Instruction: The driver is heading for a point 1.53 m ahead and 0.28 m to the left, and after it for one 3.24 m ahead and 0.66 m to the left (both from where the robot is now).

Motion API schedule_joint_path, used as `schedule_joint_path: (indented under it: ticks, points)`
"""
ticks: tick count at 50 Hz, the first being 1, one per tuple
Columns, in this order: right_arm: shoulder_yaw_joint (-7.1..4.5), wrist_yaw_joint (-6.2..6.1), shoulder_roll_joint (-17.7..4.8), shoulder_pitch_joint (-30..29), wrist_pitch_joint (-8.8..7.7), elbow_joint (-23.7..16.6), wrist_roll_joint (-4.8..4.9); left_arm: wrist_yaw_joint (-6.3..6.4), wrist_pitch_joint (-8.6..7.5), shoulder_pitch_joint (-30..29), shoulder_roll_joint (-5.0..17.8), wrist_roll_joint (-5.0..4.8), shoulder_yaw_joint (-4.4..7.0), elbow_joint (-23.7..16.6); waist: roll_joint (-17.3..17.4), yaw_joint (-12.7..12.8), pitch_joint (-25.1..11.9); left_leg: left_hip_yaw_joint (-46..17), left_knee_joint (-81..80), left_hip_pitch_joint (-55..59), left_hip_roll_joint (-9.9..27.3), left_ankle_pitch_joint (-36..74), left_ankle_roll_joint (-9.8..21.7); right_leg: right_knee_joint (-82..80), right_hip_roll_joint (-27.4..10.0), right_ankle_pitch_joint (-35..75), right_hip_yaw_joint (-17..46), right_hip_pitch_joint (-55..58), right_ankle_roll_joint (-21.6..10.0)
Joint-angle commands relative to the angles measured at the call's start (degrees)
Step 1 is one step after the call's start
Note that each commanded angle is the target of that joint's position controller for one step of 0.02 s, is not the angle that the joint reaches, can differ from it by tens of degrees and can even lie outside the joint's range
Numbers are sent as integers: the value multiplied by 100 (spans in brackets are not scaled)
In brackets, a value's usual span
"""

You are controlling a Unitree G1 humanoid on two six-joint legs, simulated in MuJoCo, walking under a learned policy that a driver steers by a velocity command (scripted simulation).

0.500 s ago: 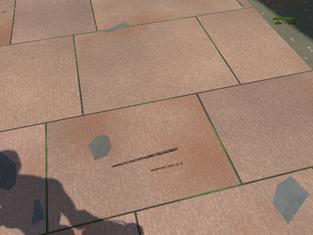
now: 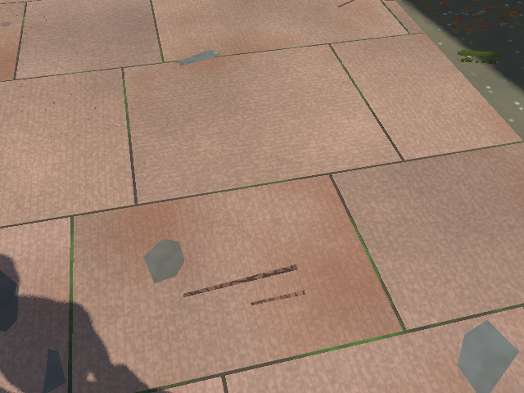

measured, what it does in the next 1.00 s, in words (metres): walks ahead: right foot, then left foot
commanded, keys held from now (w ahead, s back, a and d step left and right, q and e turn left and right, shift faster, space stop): w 1.00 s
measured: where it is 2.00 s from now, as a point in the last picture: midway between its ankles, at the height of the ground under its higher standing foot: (271, 238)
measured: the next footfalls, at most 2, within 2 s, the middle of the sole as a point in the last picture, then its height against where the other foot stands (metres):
right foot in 0.32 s outside the picture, level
left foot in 0.88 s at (225, 361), level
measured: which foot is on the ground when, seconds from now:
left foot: down 0.00-0.34, up 0.36-0.86, down 0.88-1.00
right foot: up 0.00-0.30, down 0.32-0.88, up 0.90-1.00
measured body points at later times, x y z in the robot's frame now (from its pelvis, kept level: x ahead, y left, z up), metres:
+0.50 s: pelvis +0.22 -0.06 +0.01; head +0.24 -0.07 +0.46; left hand +0.31 +0.20 -0.12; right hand +0.28 -0.33 -0.13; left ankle +0.17 +0.09 -0.64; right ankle +0.27 -0.14 -0.73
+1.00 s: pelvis +0.50 +0.01 +0.00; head +0.53 +0.02 +0.45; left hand +0.52 +0.28 -0.14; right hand +0.64 -0.25 -0.11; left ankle +0.57 +0.10 -0.73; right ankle +0.38 -0.14 -0.63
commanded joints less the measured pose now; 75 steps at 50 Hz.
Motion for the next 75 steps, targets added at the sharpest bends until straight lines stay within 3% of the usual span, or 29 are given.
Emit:
schedule_joint_path:
  ticks: [1, 5, 8, 13, 16, 17, 18, 19, 20, 22, 26, 33, 39, 42, 44, 45, 46, 47, 48, 50, 55, 61, 66, 69, 71, 72, 73, 74, 75]
  points:
    - [-208, 27, -948, 1353, -103, 202, -97, -60, -360, -1486, 550, -49, 73, -870, 891, -501, 736, -3081, -1675, 2216, 2206, 2002, 1411, 1900, -191, -758, 12, -3694, -24]
    - [-86, 30, -560, 1054, 13, 36, -74, -192, -341, -1586, 308, -45, 11, -887, 625, -321, 675, -1617, -2021, 1930, 1677, 2851, 963, 1567, -584, 468, -227, -3565, -61]
    - [-86, -61, -679, 792, 63, -147, -103, -280, -294, -2101, -1, -1, -131, -1096, 741, -323, 782, -723, -2437, 517, 1116, 2590, 789, 67, -287, 1692, -588, -1954, 89]
    - [-238, -78, -1016, 909, 9, -88, 25, -261, -213, -2047, 547, -32, -7, -1237, 936, 23, 718, -548, -2276, 719, 1477, 3683, 661, -921, -104, 2030, -488, -780, -176]
    - [-245, -79, -983, 793, 111, -185, -62, -173, -162, -126, 1054, -52, 303, -679, 856, 990, -522, -121, 229, 218, 1127, 5492, 293, -934, 35, 1820, -488, 1812, -580]
    - [-143, -76, -686, 909, 112, -349, -219, -103, -120, 854, 1526, 16, 412, -475, -208, 1168, -1331, 57, 2218, -1111, 671, 3217, 131, -967, -1240, 1375, 1120, 3423, -931]
    - [45, -32, 160, 1574, -12, -350, -51, -194, -137, 1056, 1625, 110, 356, -362, -1743, 709, -2219, -451, 3977, -2572, -295, -784, -67, -2311, -2403, -299, 4076, 4320, -1787]
    - [-108, -8, -473, 961, -145, -430, 116, -231, -194, 590, 1117, 49, 217, -400, -1084, 764, -1309, -863, 4652, -3149, 9, -716, 64, -2849, -2164, -827, 4150, 3517, -1501]
    - [-195, 2, -743, 374, -213, -630, 219, -230, -245, 51, 877, 26, 139, -486, -751, 617, -438, -658, 4659, -3423, 304, -151, 202, -2914, -2017, -502, 3211, 2584, -1272]
    - [-260, -80, -674, 153, -181, -639, 85, -270, -326, -649, 634, 140, 60, -586, -160, 199, 25, -522, 4110, -2767, 783, 714, 226, -3125, -1576, 825, 1920, 1094, -1090]
    - [-313, -109, -471, 164, 47, -734, 25, -207, -374, -480, 586, 166, 15, -359, -355, -99, 232, -447, 3340, -2434, 998, 1041, 117, -3638, -1290, 1135, 1069, 299, -1172]
    - [-297, -2, -433, -1439, -7, -1253, -50, 34, -300, 304, 899, 122, 54, -164, -142, 297, 492, -204, 1022, -3129, 837, 2934, -153, -3765, -1161, 1831, 438, 827, -1045]
    - [-194, 204, -434, -2364, -72, -1623, 26, 53, -150, 978, 1007, 43, 99, 100, -124, 576, 635, -90, -9, -3148, 607, 2624, -40, -3294, -1479, 2134, 314, 1864, -959]
    - [-264, 262, -686, -2013, -117, -1635, 43, 61, -61, 859, 1134, 38, 156, 88, -347, 256, 366, 69, -257, -2411, 369, 1969, 201, -2664, -1611, 3427, 310, 2210, -796]
    - [-520, 207, -1184, -353, -125, -1159, 19, 55, -9, 705, 962, 92, 82, -8, -276, -534, -713, 180, -270, -24, 206, 2044, 550, -667, -1101, 4642, -125, 1606, -500]
    - [-659, 167, -1764, 567, -112, -976, -115, 24, -70, 1156, 471, 171, -80, -160, 704, -547, -1732, -1836, -207, 2319, 1651, 1760, 1251, 1553, -475, 2842, -445, -359, -155]
    - [-616, 210, -1689, 805, -88, -877, -76, -15, -215, 1413, 114, 141, -201, -83, 1653, -454, -2294, -4077, -1185, 3208, 2364, 813, 1752, 2818, 306, -939, 125, -1768, -9]
    - [-466, 205, -1212, 525, -104, -916, -42, -44, -328, 866, 785, -42, -27, -163, 1177, -517, -1663, -3742, -1397, 2771, 2164, 358, 1460, 3390, -57, -873, 567, -2392, -136]
    - [-399, 186, -1027, -37, -110, -1042, -39, -48, -394, 395, 936, -127, 10, -317, 912, -392, -915, -2915, -1520, 1925, 1995, 684, 1250, 3331, -372, -308, 380, -2595, -227]
    - [-303, 206, -727, -699, -124, -1154, -135, 12, -352, 152, 829, -8, 58, -324, 467, -41, -245, -1836, -1912, 471, 1572, 1592, 1097, 2701, -820, 551, 255, -2057, -202]
    - [-321, 164, -826, -481, -180, -941, -130, 47, -96, 26, 513, 78, 64, -385, 413, 205, 106, -985, -2463, -159, 1332, 2442, 1203, 1708, -999, 1353, 191, -1987, 14]
    - [-320, 15, -916, 26, -102, -721, -70, -39, -171, -1180, 369, 101, 21, -752, 416, -105, 375, -332, -2617, 4, 1067, 2518, 984, -318, -751, 2981, -77, -2007, 139]
    - [-362, -20, -974, 484, 12, -442, -15, -178, -227, -1899, 392, 43, -33, -1030, 395, -281, 599, -320, -2348, 905, 1401, 2631, 953, -1084, -610, 2781, -81, -2161, 5]
    - [-422, -58, -1069, 395, 102, -407, 6, -260, -280, -1765, 573, 28, 18, -1075, 500, -70, 445, -355, -1875, 1373, 1601, 3477, 828, -1303, -479, 2135, -146, -1789, -199]
    - [-422, -63, -1088, 169, 166, -461, -1, -241, -292, -731, 882, 45, 195, -788, 597, 512, -201, -114, -649, 1252, 1339, 5193, 643, -1422, -104, 1960, -473, -240, -420]
    - [-344, -65, -922, 178, 182, -539, -50, -196, -282, 317, 1193, 80, 335, -479, 417, 900, -918, 96, 677, 467, 1022, 4775, 461, -1206, -378, 2086, -167, 1391, -653]
    - [-173, -3, -364, 808, 93, -623, -98, -157, -246, 1152, 1730, 170, 474, -320, -737, 777, -1821, 344, 2975, -1905, 199, 2611, 29, -1290, -1856, 1388, 2209, 3793, -1515]
    - [-119, 25, -276, 751, -54, -560, -60, -162, -217, 1240, 1455, 85, 373, -274, -1326, 798, -2218, -370, 4129, -2947, -332, -841, -37, -2308, -2346, 712, 4037, 4230, -1796]
    - [-263, 57, -797, 253, -169, -709, 117, -162, -237, 817, 1142, 44, 257, -321, -1004, 787, -1480, -721, 4618, -3547, 42, -719, 110, -2461, -2158, 302, 3469, 3657, -1507]
Keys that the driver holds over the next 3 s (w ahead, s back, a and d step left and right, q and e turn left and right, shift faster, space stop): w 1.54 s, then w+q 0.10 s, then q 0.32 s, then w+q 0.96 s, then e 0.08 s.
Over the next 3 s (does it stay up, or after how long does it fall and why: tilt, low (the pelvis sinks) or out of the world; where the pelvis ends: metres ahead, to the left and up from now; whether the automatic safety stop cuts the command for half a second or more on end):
stays up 1.38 0.16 -0.01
